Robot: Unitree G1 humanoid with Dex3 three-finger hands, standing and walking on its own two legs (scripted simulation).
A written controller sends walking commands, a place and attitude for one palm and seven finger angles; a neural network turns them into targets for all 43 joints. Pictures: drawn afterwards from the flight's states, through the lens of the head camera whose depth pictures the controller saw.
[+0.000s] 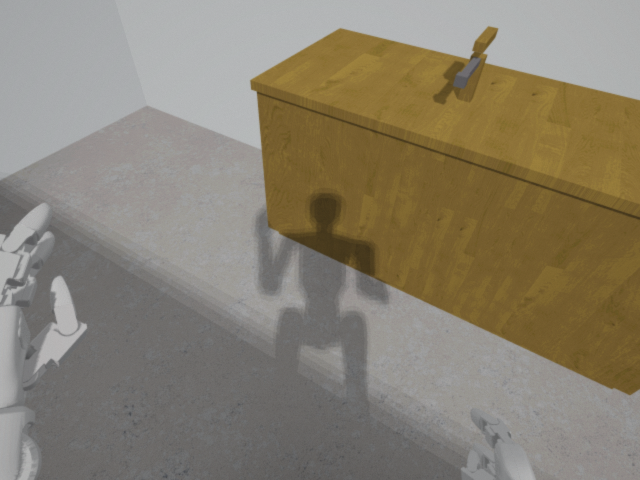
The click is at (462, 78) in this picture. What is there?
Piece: tap's lever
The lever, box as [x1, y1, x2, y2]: [453, 72, 469, 88]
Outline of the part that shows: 458,72 455,76 453,85 463,88 466,84 469,74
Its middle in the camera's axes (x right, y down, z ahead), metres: +0.35 -0.39 +0.95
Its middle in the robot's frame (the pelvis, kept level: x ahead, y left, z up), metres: +1.00 -0.28 +0.07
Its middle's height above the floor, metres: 0.85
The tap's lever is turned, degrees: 0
